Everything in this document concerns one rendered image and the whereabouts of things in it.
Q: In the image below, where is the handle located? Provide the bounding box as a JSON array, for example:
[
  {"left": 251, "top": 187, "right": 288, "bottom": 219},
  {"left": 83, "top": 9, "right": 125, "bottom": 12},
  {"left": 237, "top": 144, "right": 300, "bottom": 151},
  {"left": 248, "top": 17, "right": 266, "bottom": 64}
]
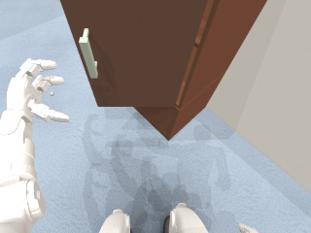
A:
[{"left": 79, "top": 28, "right": 98, "bottom": 79}]

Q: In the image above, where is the left robot forearm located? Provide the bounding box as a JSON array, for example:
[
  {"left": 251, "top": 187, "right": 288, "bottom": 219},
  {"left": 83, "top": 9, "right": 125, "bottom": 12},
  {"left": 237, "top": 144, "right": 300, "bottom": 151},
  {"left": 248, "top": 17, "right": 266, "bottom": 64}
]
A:
[{"left": 0, "top": 109, "right": 37, "bottom": 187}]

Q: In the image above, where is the robot shin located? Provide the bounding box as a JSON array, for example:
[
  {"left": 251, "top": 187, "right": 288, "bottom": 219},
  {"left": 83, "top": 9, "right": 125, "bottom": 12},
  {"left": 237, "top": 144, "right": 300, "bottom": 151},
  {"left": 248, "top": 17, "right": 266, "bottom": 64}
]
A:
[
  {"left": 113, "top": 209, "right": 123, "bottom": 214},
  {"left": 169, "top": 203, "right": 187, "bottom": 233}
]

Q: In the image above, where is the right robot hand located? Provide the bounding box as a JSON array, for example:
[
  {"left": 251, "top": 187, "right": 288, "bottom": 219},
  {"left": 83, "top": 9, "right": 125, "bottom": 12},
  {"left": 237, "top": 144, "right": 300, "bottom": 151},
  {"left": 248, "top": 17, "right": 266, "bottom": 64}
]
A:
[{"left": 238, "top": 223, "right": 258, "bottom": 233}]

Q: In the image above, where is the cupboard door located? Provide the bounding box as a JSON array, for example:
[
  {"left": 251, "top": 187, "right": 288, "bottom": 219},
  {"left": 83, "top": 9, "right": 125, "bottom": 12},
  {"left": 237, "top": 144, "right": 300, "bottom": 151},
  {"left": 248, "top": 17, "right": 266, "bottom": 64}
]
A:
[{"left": 60, "top": 0, "right": 208, "bottom": 107}]

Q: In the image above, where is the left robot hand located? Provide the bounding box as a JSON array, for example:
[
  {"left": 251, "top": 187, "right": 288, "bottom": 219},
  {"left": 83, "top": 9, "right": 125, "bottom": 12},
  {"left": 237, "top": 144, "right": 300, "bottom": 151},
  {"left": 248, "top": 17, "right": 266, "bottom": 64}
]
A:
[{"left": 7, "top": 58, "right": 70, "bottom": 123}]

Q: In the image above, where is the robot left shin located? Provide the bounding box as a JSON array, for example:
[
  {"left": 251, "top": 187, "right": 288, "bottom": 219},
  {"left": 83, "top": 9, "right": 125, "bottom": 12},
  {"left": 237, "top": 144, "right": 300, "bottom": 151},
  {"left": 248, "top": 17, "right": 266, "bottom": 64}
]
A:
[{"left": 113, "top": 209, "right": 123, "bottom": 214}]

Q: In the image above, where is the robot right shin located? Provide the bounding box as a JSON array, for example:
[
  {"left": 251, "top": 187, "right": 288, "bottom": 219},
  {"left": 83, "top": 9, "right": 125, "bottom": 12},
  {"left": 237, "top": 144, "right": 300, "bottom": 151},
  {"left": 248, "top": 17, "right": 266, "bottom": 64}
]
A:
[{"left": 169, "top": 203, "right": 187, "bottom": 233}]

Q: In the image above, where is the robot left upper arm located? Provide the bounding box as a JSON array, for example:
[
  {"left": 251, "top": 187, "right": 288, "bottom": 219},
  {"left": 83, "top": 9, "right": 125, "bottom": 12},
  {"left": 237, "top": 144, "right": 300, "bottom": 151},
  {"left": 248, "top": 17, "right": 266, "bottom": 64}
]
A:
[{"left": 0, "top": 180, "right": 46, "bottom": 233}]

